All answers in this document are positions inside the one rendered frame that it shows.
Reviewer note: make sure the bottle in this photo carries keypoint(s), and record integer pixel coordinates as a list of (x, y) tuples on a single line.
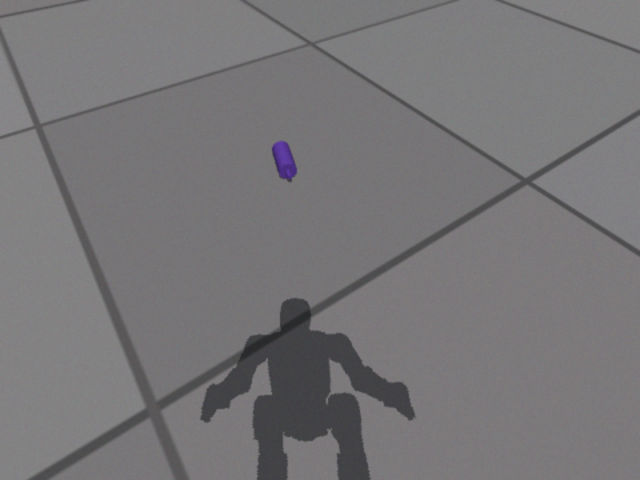
[(284, 160)]

